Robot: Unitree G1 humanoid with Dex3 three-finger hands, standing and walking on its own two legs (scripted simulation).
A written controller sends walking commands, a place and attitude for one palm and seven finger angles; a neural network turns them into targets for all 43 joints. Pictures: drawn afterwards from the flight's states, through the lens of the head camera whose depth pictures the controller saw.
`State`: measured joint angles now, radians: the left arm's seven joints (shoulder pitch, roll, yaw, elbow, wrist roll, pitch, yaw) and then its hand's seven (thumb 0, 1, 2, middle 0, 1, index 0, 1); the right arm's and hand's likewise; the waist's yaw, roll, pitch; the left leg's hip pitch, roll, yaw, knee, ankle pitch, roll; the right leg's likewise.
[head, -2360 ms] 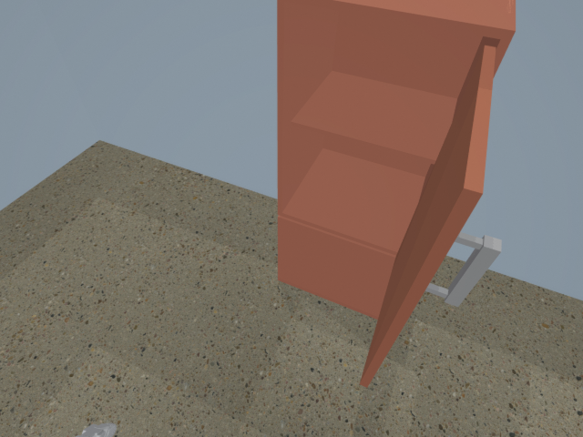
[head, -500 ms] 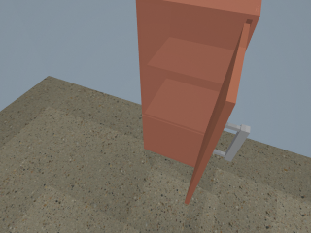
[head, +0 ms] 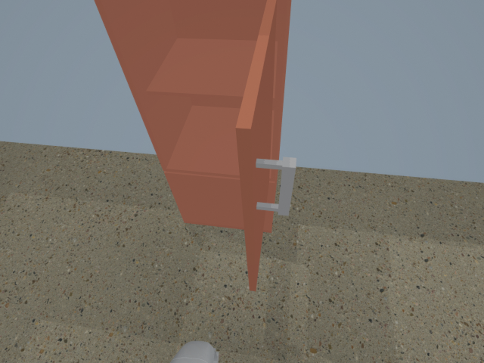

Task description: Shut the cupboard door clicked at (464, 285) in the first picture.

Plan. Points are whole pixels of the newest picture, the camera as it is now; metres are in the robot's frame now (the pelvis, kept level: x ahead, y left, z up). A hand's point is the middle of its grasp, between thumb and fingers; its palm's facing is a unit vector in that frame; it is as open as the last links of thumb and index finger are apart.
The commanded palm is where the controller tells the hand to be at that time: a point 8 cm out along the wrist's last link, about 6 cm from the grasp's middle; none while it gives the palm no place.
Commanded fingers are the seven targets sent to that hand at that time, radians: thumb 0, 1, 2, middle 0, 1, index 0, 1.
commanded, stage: walk around to get in front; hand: left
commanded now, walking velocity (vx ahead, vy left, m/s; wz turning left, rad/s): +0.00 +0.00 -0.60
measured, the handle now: (274, 188) +0.38 -0.02 +0.07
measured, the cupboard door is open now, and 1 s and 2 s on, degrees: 90 90 90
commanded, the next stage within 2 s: none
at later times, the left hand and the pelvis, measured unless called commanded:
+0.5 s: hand out of the picture +0.10 +0.29 -0.18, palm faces -0.16 -0.96 -0.23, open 7.4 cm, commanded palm none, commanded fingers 0.00 0.90 0.90 -0.20 -0.30 -0.20 -0.30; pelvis +0.00 +0.08 +0.00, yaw -16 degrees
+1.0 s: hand (176, 332) +0.19 +0.16 -0.17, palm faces -0.60 -0.77 -0.22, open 7.4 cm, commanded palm none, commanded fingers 0.00 0.90 0.90 -0.20 -0.30 -0.20 -0.30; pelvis -0.02 +0.08 -0.01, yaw -37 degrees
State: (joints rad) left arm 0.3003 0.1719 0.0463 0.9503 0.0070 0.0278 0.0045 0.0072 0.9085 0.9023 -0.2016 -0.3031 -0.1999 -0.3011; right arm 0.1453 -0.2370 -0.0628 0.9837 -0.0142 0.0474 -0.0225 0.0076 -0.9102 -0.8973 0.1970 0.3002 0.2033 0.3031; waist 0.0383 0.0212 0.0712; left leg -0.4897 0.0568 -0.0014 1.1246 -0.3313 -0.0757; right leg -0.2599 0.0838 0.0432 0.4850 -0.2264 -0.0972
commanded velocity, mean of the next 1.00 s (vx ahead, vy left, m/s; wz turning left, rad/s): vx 0.00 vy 0.00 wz -0.60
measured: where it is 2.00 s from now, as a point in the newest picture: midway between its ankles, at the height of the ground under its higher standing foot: outside the picture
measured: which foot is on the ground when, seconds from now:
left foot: up 0.00-0.42, down 0.44-1.00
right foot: down 0.00-0.44, up 0.46-0.98, down 1.00-1.00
